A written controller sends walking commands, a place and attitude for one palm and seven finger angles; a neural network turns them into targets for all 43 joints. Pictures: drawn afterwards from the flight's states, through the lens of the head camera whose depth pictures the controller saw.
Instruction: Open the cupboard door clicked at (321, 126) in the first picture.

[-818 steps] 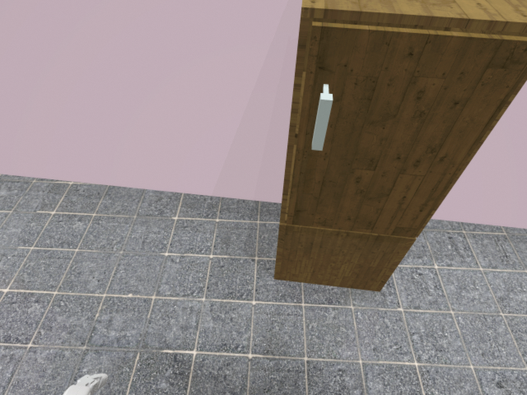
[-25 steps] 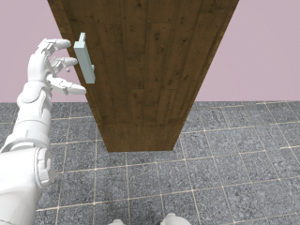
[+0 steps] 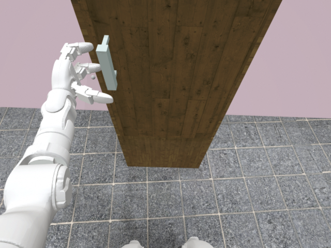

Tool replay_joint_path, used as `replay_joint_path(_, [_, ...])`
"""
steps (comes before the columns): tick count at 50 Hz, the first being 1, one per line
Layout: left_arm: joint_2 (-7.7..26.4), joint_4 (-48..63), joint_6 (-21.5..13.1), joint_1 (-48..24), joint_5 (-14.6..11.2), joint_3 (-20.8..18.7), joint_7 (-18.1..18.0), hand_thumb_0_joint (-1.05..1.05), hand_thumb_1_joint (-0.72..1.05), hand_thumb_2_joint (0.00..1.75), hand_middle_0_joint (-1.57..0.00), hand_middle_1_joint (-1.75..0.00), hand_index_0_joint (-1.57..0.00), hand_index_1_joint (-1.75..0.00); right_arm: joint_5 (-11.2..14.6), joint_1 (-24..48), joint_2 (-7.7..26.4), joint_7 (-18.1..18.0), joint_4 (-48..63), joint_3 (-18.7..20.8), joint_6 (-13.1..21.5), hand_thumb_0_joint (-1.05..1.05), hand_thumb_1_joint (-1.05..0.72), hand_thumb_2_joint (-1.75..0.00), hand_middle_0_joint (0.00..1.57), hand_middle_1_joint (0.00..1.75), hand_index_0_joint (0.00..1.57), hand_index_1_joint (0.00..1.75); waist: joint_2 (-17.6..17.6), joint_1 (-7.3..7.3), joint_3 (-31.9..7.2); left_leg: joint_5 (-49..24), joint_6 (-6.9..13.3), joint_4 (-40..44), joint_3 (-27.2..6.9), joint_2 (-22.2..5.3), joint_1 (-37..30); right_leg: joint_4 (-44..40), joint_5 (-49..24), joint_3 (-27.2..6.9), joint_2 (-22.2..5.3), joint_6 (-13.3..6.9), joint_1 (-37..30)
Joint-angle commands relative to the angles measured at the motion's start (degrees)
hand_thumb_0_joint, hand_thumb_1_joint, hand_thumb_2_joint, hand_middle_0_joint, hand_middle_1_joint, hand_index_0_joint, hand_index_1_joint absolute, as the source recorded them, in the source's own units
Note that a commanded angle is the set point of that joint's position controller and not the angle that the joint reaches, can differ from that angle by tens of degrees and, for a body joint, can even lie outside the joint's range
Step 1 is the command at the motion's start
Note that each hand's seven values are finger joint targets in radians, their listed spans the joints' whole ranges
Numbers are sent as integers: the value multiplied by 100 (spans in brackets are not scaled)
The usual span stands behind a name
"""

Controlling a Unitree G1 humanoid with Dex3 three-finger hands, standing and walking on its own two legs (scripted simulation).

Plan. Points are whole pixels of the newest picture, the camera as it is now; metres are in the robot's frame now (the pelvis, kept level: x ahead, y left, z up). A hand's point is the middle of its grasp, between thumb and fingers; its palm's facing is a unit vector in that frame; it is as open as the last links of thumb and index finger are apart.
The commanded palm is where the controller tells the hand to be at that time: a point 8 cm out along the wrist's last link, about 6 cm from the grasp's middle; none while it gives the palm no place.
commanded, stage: slide the fingers in behind the handle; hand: left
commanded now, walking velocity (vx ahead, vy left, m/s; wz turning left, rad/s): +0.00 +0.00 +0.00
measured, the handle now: (109, 63) +0.54 +0.13 +0.12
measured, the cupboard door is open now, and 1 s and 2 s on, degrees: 0 0 0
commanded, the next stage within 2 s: move the hooked fingers beside the handle in 0.46 s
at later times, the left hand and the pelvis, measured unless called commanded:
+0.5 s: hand (97, 79) +0.48 +0.15 +0.12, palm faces +0.05 -1.00 -0.02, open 15.4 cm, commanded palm +0.47 +0.16 +0.12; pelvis +0.00 +0.00 +0.00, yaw +1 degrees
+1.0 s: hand (93, 77) +0.49 +0.17 +0.12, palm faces +0.01 -1.00 -0.01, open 14.8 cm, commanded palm +0.47 +0.19 +0.12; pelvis -0.01 -0.01 +0.00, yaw +0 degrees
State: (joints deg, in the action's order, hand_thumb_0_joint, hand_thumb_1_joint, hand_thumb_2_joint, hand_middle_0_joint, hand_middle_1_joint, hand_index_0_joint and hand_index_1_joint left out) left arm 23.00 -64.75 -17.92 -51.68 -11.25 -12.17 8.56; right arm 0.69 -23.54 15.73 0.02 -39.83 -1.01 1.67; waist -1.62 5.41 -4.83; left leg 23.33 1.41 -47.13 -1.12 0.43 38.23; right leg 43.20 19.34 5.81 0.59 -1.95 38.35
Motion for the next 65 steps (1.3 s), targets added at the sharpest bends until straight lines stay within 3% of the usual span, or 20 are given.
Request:
replay_joint_path(1, [-432, 1517, -468, -3422, 251, 809, 350, 0, -50, 30, -30, -120, -30, -120, -21, -617, 887, -27, 314, 324, 161, 0, -90, -90, 20, 30, 20, 30, -408, 666, -2143, -2188, -103, 468, -433, -135, -2100, -358, -1498, -286, 179, 19, -187])
replay_joint_path(5, [-491, 1721, -545, -3517, 319, 848, 176, 0, -50, 30, -30, -120, -30, -120, -38, -572, 879, -7, 281, 339, 223, 0, -90, -90, 20, 30, 20, 30, -666, 625, -2300, -2270, -135, 461, -455, -124, -2309, -334, -1460, -284, 162, 4, -126])
replay_joint_path(6, [-336, 1708, -556, -3504, 350, 733, 133, 0, -50, 30, -30, -120, -30, -120, -38, -595, 888, -8, 251, 347, 215, 0, -90, -90, 20, 30, 20, 30, -523, 610, -2339, -2267, -126, 454, -454, -124, -2269, -323, -1506, -288, 164, 1, -198])
replay_joint_path(11, [-676, 1708, -587, -3599, 387, 1035, 104, 0, -50, 30, -30, -120, -30, -120, -25, -482, 853, 3, 277, 316, 262, 0, -90, -90, 20, 30, 20, 30, -606, 626, -2179, -2131, -143, 510, -481, -104, -2241, -314, -1362, -270, 152, -4, -94])
replay_joint_path(14, [-440, 1611, -599, -3663, 398, 851, 68, 0, -50, 30, -30, -120, -30, -120, -20, -497, 877, -30, 247, 322, 270, 0, -90, -90, 20, 30, 20, 30, -420, 632, -2241, -2065, -113, 497, -467, -91, -2203, -331, -1412, -302, 149, 0, -182])
replay_joint_path(18, [-854, 1623, -605, -3806, 362, 1169, 101, 0, -50, 30, -30, -120, -30, -120, -16, -444, 840, -33, 243, 305, 339, 0, -90, -90, 20, 30, 20, 30, -606, 706, -2169, -2031, -135, 511, -498, -90, -2303, -341, -1326, -284, 136, 0, -28])
replay_joint_path(21, [-582, 1561, -602, -3665, 368, 961, 98, 0, -50, 30, -30, -120, -30, -120, -15, -479, 875, -43, 239, 314, 330, 0, -90, -90, 20, 30, 20, 30, -323, 643, -2400, -2031, -103, 478, -452, -63, -2201, -328, -1479, -310, 140, 2, -276])
replay_joint_path(24, [-649, 1351, -550, -3847, 346, 1039, 142, 0, -50, 30, -30, -120, -30, -120, -13, -465, 883, -66, 189, 277, 339, 0, -90, -90, 20, 30, 20, 30, -288, 746, -2068, -1738, -88, 523, -455, -46, -1991, -372, -1319, -309, 130, 13, -156])
replay_joint_path(28, [-421, 1371, -568, -3717, 337, 852, 176, 0, -50, 30, -30, -120, -30, -120, -6, -470, 889, -82, 208, 290, 358, 0, -90, -90, 20, 30, 20, 30, -519, 646, -2349, -1841, -78, 487, -415, -19, -2085, -352, -1428, -344, 121, -10, -287])
replay_joint_path(30, [-552, 1280, -521, -3858, 322, 983, 218, 0, -50, 30, -30, -120, -30, -120, -4, -473, 886, -83, 190, 265, 363, 0, -90, -90, 20, 30, 20, 30, -376, 745, -2150, -1657, -63, 506, -416, -19, -1965, -405, -1317, -336, 125, 10, -193])
replay_joint_path(33, [-122, 1179, -514, -3778, 313, 666, 253, 0, -50, 30, -30, -120, -30, -120, 1, -507, 932, -109, 184, 258, 354, 0, -90, -90, 20, 30, 20, 30, -393, 679, -2174, -1572, -41, 511, -383, 2, -1796, -403, -1339, -377, 114, 3, -342])
replay_joint_path(36, [-81, 1102, -477, -3808, 316, 673, 329, 0, -50, 30, -30, -120, -30, -120, 11, -499, 925, -122, 219, 242, 350, 0, -90, -90, 20, 30, 20, 30, -310, 713, -2061, -1374, -15, 532, -344, 15, -1581, -431, -1277, -405, 101, 18, -422])
replay_joint_path(39, [17, 1164, -504, -3571, 285, 566, 405, 0, -50, 30, -30, -120, -30, -120, 17, -509, 919, -119, 264, 252, 334, 0, -90, -90, 20, 30, 20, 30, -589, 613, -2397, -1733, -32, 477, -317, 14, -1819, -384, -1505, -409, 109, 2, -492])
replay_joint_path(44, [312, 1014, -456, -3429, 213, 308, 501, 0, -50, 30, -30, -120, -30, -120, 24, -531, 946, -133, 299, 231, 271, 0, -90, -90, 20, 30, 20, 30, -260, 607, -2179, -1626, 5, 496, -263, 7, -1488, -420, -1561, -427, 126, 32, -667])
replay_joint_path(49, [305, 1091, -462, -3455, 265, 363, 521, 0, -50, 30, -30, -120, -30, -120, 29, -541, 948, -143, 343, 230, 239, 0, -90, -90, 20, 30, 20, 30, -534, 614, -2089, -1597, -18, 525, -304, -18, -1607, -402, -1370, -389, 125, 17, -414])
replay_joint_path(52, [674, 1117, -481, -3399, 270, 66, 496, 0, -50, 30, -30, -120, -30, -120, 21, -621, 980, -156, 362, 248, 215, 0, -90, -90, 20, 30, 20, 30, -350, 560, -2277, -1674, 4, 499, -312, -17, -1566, -383, -1443, -405, 132, 18, -602])
replay_joint_path(55, [517, 1062, -446, -3259, 270, 151, 541, 0, -50, 30, -30, -120, -30, -120, 25, -589, 949, -135, 379, 244, 197, 0, -90, -90, 20, 30, 20, 30, -394, 549, -2274, -1740, -10, 490, -287, -31, -1596, -387, -1492, -406, 138, 31, -565])
replay_joint_path(58, [967, 1025, -410, -3220, 275, -188, 547, 0, -50, 30, -30, -120, -30, -120, 34, -613, 984, -165, 405, 242, 151, 0, -90, -90, 20, 30, 20, 30, -265, 504, -2266, -1666, 24, 500, -239, -19, -1384, -401, -1545, -451, 134, 45, -755])
replay_joint_path(62, [910, 1034, -384, -3221, 294, -127, 606, 0, -50, 30, -30, -120, -30, -120, 29, -609, 968, -182, 451, 225, 117, 0, -90, -90, 20, 30, 20, 30, -558, 507, -2166, -1782, 3, 494, -253, -32, -1496, -368, -1499, -416, 137, 15, -567])
replay_joint_path(65, [1180, 919, -334, -3044, 266, -371, 638, 0, -50, 30, -30, -120, -30, -120, 31, -643, 994, -188, 472, 225, 71, 0, -90, -90, 20, 30, 20, 30, -259, 467, -2162, -1763, 10, 508, -240, -54, -1325, -379, -1564, -426, 143, 39, -739])
